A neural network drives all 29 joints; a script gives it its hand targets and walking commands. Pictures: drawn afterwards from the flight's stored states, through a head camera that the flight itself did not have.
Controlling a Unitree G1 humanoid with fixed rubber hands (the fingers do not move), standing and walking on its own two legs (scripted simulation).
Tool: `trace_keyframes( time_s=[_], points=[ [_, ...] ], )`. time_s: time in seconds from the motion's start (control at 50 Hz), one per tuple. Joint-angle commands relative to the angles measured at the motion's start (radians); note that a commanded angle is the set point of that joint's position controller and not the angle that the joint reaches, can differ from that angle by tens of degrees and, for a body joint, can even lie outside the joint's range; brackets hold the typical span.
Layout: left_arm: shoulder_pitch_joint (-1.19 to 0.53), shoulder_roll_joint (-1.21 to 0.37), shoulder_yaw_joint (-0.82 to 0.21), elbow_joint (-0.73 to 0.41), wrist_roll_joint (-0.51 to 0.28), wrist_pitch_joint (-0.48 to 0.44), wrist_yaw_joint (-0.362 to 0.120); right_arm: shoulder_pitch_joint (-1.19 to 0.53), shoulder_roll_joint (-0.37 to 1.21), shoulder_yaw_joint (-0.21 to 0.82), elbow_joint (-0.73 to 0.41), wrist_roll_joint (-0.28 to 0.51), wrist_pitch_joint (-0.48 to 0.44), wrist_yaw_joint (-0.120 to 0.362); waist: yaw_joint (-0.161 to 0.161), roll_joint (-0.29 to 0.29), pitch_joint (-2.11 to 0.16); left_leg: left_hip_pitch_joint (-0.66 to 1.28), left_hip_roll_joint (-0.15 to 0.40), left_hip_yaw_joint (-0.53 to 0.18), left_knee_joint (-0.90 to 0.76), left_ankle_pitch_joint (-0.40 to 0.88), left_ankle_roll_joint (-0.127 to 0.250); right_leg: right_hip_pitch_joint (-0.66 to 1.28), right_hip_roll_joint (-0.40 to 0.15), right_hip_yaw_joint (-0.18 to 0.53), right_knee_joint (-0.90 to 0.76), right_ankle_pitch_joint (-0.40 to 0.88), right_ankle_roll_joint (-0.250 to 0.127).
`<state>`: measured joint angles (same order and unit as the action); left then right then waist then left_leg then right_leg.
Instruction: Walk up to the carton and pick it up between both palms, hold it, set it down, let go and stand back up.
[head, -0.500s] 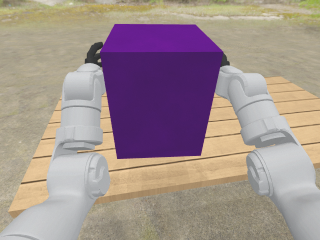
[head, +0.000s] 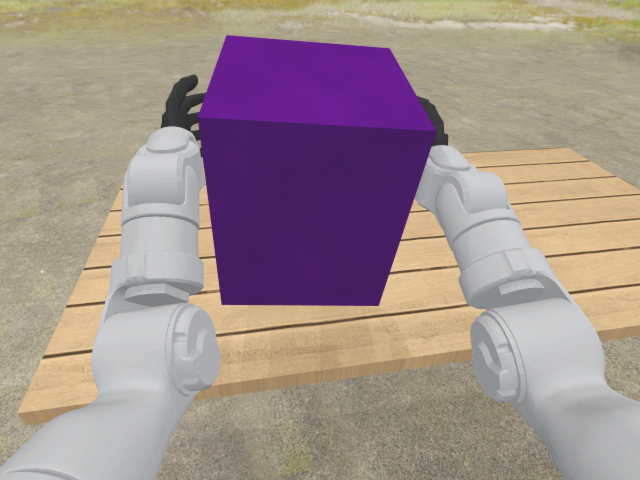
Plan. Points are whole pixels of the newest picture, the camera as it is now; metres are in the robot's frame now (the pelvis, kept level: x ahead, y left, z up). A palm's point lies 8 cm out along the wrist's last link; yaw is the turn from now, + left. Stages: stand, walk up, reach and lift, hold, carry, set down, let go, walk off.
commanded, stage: set down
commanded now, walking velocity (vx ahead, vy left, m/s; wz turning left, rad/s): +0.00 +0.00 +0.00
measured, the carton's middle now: (305, 176) +0.40 +0.02 +0.25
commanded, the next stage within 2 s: none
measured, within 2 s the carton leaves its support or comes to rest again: neither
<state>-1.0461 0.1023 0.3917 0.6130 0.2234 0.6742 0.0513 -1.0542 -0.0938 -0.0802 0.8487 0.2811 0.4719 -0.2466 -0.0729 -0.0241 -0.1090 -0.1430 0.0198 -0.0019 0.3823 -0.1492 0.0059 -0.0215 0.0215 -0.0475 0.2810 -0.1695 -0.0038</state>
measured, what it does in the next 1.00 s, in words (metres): stands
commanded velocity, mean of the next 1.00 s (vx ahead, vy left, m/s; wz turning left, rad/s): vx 0.00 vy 0.00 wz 0.00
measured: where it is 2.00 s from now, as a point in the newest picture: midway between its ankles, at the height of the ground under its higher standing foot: outside the picture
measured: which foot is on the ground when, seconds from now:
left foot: down 0.00-1.00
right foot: down 0.00-1.00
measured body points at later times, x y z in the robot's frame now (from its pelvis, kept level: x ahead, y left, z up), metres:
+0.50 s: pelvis +0.01 +0.00 +0.00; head -0.04 +0.04 +0.44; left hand +0.42 +0.16 +0.24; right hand +0.40 -0.14 +0.19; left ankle +0.04 +0.11 -0.75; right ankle +0.00 -0.12 -0.75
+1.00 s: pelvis +0.01 +0.00 +0.00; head -0.02 +0.03 +0.45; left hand +0.42 +0.16 +0.19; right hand +0.40 -0.13 +0.15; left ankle +0.04 +0.11 -0.75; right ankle +0.00 -0.12 -0.75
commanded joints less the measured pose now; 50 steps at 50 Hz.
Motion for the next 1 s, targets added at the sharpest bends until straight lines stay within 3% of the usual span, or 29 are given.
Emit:
trace_keyframes(
  time_s=[0.0, 0.1, 0.24, 0.26, 0.28, 0.32, 0.48, 0.6, 0.66, 0.74, 0.84, 0.98],
  points=[
    [-0.708, -0.583, -0.335, -0.072, -0.123, -0.085, -0.202, -0.946, 0.522, 0.143, -0.298, 0.015, -0.147, 0.127, -0.016, 0.054, -0.331, 0.248, -0.051, 0.005, -0.058, 0.118, -0.025, -0.026, 0.034, 0.011, -0.077, 0.075, 0.042],
    [-0.626, -0.644, -0.406, -0.128, -0.106, -0.104, -0.21, -0.911, 0.524, 0.171, -0.376, -0.027, -0.236, 0.131, -0.032, 0.084, -0.363, 0.332, -0.052, 0.007, -0.025, 0.287, -0.049, 0.014, 0.04, -0.009, -0.071, 0.184, 0.035],
    [-0.55, -0.737, -0.561, -0.313, -0.142, -0.103, -0.18, -0.907, 0.561, 0.326, -0.619, 0.023, -0.293, 0.122, -0.03, 0.123, -0.507, 0.411, -0.054, -0.008, 0.058, 0.491, -0.084, 0.043, 0.054, -0.024, -0.033, 0.346, 0.038],
    [-0.538, -0.732, -0.577, -0.326, -0.142, -0.099, -0.176, -0.897, 0.562, 0.341, -0.641, 0.029, -0.291, 0.119, -0.031, 0.125, -0.499, 0.41, -0.055, -0.008, 0.063, 0.49, -0.084, 0.043, 0.053, -0.024, -0.032, 0.349, 0.041],
    [-0.573, -0.785, -0.584, -0.326, -0.126, -0.098, -0.17, -0.966, 0.553, 0.307, -0.638, 0.015, -0.299, 0.122, -0.056, 0.158, -0.495, 0.415, -0.04, -0.017, 0.044, 0.442, -0.079, -0.017, 0.045, -0.032, -0.033, 0.237, 0.034],
    [-0.55, -0.767, -0.59, -0.332, -0.115, -0.091, -0.158, -0.938, 0.557, 0.308, -0.636, -0.006, -0.306, 0.129, -0.035, 0.15, -0.478, 0.411, -0.032, -0.015, 0.039, 0.408, -0.067, -0.025, 0.044, -0.036, -0.038, 0.189, 0.024],
    [-0.462, -0.725, -0.532, -0.279, -0.077, -0.081, -0.162, -0.875, 0.574, 0.332, -0.591, -0.016, -0.294, 0.133, 0.012, 0.09, -0.431, 0.358, -0.042, -0.002, 0.019, 0.355, -0.038, 0.013, 0.042, -0.026, -0.028, 0.23, 0.042],
    [-0.425, -0.706, -0.475, -0.223, -0.049, -0.09, -0.188, -0.829, 0.583, 0.315, -0.542, -0.034, -0.294, 0.132, 0.017, 0.051, -0.383, 0.327, -0.053, 0.012, -0.001, 0.319, -0.026, 0.045, 0.037, -0.02, -0.032, 0.274, 0.055],
    [-0.415, -0.682, -0.458, -0.2, -0.071, -0.107, -0.202, -0.776, 0.585, 0.293, -0.538, -0.046, -0.296, 0.133, 0.017, 0.03, -0.337, 0.295, -0.058, 0.022, -0.009, 0.3, -0.034, 0.056, 0.037, -0.022, -0.037, 0.302, 0.063],
    [-0.414, -0.679, -0.465, -0.19, -0.076, -0.139, -0.216, -0.743, 0.585, 0.272, -0.526, -0.084, -0.308, 0.139, 0.002, 0.047, -0.345, 0.285, -0.063, 0.019, -0.016, 0.292, -0.041, 0.062, 0.032, -0.022, -0.029, 0.311, 0.064],
    [-0.409, -0.716, -0.512, -0.216, -0.09, -0.177, -0.203, -0.742, 0.601, 0.287, -0.566, -0.093, -0.345, 0.15, 0.005, 0.084, -0.429, 0.331, -0.058, 0.015, 0.007, 0.347, -0.061, 0.04, 0.039, -0.034, -0.024, 0.32, 0.053],
    [-0.398, -0.726, -0.535, -0.216, -0.102, -0.205, -0.189, -0.725, 0.612, 0.299, -0.574, -0.108, -0.361, 0.156, 0.016, 0.083, -0.449, 0.313, -0.054, 0.013, 0.006, 0.328, -0.063, 0.03, 0.037, -0.035, -0.016, 0.315, 0.055]
  ],
)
